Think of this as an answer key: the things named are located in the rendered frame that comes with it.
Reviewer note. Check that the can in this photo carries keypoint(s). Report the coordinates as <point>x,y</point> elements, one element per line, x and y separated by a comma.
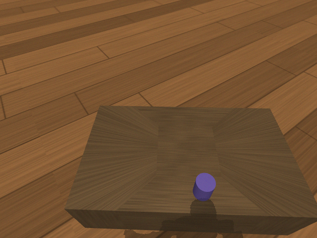
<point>204,186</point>

